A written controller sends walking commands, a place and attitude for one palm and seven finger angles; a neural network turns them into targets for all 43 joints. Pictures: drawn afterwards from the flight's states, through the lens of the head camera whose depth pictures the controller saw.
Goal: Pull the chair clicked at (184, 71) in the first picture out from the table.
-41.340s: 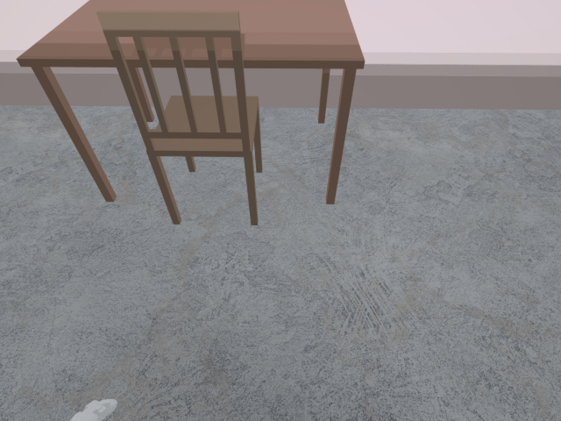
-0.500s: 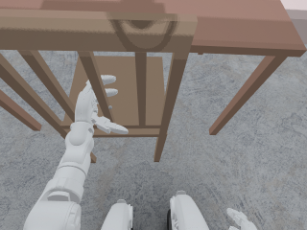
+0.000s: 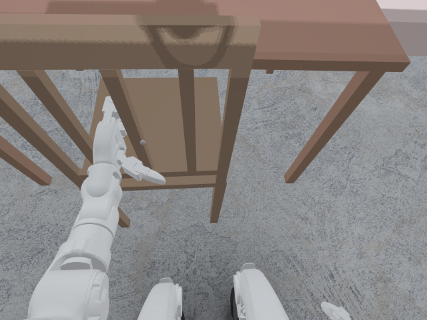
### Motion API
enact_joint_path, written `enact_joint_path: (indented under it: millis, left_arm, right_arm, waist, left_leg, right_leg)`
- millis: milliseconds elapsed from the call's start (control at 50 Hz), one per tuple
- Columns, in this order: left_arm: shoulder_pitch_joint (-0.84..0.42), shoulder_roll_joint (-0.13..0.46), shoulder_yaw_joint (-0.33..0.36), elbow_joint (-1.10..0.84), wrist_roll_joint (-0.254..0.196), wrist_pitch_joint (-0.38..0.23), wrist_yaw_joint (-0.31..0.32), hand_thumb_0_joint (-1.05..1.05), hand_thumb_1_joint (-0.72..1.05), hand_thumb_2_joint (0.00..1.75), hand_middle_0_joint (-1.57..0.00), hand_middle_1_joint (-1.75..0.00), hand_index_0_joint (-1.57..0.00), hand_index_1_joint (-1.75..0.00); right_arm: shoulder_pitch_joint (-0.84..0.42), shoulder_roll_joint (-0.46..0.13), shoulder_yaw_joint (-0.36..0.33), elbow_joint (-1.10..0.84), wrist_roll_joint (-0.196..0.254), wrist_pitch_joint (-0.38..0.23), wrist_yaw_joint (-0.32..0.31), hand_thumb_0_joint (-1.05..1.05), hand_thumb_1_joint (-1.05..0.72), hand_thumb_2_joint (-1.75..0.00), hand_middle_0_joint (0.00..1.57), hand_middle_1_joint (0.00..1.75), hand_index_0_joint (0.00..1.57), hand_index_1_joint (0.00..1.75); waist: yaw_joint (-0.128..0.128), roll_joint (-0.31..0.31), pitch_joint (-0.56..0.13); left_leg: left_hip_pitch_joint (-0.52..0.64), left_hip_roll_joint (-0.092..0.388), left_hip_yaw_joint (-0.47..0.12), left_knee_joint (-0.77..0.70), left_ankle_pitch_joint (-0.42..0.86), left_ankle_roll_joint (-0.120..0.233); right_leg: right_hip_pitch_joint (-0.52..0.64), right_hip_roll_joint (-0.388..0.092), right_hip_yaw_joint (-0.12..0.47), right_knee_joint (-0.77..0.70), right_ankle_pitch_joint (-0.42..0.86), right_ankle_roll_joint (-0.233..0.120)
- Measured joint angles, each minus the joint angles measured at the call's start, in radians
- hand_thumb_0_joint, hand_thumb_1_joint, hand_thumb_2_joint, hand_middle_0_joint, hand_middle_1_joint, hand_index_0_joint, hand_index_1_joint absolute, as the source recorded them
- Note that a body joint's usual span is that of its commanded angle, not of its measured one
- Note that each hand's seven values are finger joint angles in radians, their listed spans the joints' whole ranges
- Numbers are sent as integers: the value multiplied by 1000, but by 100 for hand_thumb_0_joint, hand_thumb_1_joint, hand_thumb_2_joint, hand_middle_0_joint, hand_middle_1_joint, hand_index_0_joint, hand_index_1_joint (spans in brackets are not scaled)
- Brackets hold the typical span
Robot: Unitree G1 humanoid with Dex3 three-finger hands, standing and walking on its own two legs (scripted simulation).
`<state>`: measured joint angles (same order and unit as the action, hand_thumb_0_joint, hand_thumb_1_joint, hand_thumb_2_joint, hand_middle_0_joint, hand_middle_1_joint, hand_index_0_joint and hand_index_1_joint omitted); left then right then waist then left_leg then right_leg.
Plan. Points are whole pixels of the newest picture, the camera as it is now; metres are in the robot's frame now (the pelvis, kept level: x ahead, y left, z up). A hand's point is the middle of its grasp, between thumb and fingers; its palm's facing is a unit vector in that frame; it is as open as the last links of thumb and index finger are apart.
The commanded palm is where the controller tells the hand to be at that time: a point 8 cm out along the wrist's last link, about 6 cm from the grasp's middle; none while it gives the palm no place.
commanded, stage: draw the fingers out of the gap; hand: left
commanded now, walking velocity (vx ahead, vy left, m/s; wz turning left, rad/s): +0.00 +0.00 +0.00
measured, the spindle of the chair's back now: (134, 132) +0.46 +0.14 +0.03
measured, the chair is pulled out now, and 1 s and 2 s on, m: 0.04 0.04 0.04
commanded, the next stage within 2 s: draw the hand back to the body in 0.62 s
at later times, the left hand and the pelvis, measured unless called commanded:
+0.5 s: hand (138, 191) +0.35 +0.12 +0.01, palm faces -0.10 -0.99 +0.01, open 17.5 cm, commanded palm +0.32 +0.18 +0.02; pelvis +0.03 +0.01 +0.01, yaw +1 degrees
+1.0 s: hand (104, 218) +0.28 +0.15 +0.09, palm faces -0.02 -1.00 -0.08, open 17.5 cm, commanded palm +0.26 +0.20 +0.08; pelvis +0.03 +0.00 +0.02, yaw +2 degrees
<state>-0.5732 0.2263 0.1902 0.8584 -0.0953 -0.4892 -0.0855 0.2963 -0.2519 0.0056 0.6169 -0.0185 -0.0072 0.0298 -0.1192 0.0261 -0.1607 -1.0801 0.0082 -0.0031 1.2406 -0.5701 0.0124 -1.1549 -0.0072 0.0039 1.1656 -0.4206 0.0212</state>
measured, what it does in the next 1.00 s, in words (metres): stands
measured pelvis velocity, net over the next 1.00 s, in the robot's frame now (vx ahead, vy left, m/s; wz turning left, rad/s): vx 0.03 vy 0.00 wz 0.04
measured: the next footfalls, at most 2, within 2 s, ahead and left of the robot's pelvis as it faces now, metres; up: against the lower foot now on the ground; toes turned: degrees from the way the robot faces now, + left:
none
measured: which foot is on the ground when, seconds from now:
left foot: down 0.00-1.00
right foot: down 0.00-1.00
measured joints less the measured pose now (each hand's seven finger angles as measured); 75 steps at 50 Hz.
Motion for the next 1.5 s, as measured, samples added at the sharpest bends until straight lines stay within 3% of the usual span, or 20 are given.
enact_joint_path:
  millis: [180,320,420,760,940,1140,1260,1360,1420,1500]
  left_arm:
    - [210,-59,-62,-157,-9,19,6,-1,-55,20,0,0,0,-1]
    - [345,-59,-121,-325,-19,-1,-3,-1,-55,20,0,0,0,0]
    - [419,-68,-169,-400,-28,38,-24,-1,-55,20,0,0,0,0]
    - [689,-85,-244,-660,-13,79,-14,-1,-55,20,0,0,0,0]
    - [826,-27,-182,-891,-49,88,14,-1,-55,20,0,0,0,0]
    - [935,17,-139,-951,-117,242,-79,-1,-55,20,0,0,0,0]
    - [1008,45,-71,-1047,-149,235,-69,-1,-52,21,-1,-1,-1,-1]
    - [1080,79,-67,-1137,-11,349,112,-1,-41,26,-2,-3,-2,-3]
    - [1120,72,-84,-1159,28,403,180,-1,-33,30,-3,-4,-3,-5]
    - [1143,84,-87,-1184,54,443,222,-1,-20,37,-5,-7,-5,-8]
  right_arm:
    - [-18,13,2,-36,10,8,6,1,-91,-90,20,30,21,30]
    - [-66,20,-3,-53,11,-5,4,1,-91,-90,20,30,21,30]
    - [-96,20,-4,-68,18,-1,1,1,-91,-90,20,30,21,30]
    - [-111,33,7,-123,19,-16,-4,1,-91,-90,20,30,21,30]
    - [-86,39,12,-129,28,-39,-28,1,-91,-90,20,30,21,30]
    - [-26,6,36,-156,54,-76,-70,1,-91,-90,20,30,21,30]
    - [-3,2,19,-141,61,-132,-86,1,-91,-90,20,30,21,30]
    - [8,15,-2,-144,51,-101,-106,1,-91,-90,20,30,21,30]
    - [7,15,-3,-143,48,-89,-117,1,-91,-90,20,30,20,30]
    - [8,22,5,-122,44,-87,-129,1,-91,-90,20,30,20,30]
  waist:
    - [30,-5,-11]
    - [54,-8,-6]
    - [72,-3,-9]
    - [89,2,-20]
    - [93,10,-4]
    - [75,33,-20]
    - [72,24,-17]
    - [91,25,0]
    - [99,41,14]
    - [117,44,31]
  left_leg:
    - [61,-2,3,-35,-11,6]
    - [75,-8,-13,-26,-26,4]
    - [87,-12,-22,-24,-32,5]
    - [93,-15,-35,5,-54,-1]
    - [148,-7,-44,-20,-45,-10]
    - [312,2,-49,-163,3,-11]
    - [400,10,-55,-228,18,-15]
    - [518,10,-34,-317,39,-10]
    - [581,7,-23,-367,52,-3]
    - [659,1,-11,-429,69,4]
  right_leg:
    - [59,-2,3,-30,-14,6]
    - [82,-9,-13,-24,-34,6]
    - [99,-14,-21,-25,-44,7]
    - [105,-18,-34,11,-72,1]
    - [163,-10,-44,-15,-64,-8]
    - [333,-2,-51,-162,-18,-9]
    - [425,6,-58,-233,-2,-12]
    - [533,6,-39,-309,16,-8]
    - [593,4,-29,-356,29,-1]
    - [663,-2,-17,-406,41,5]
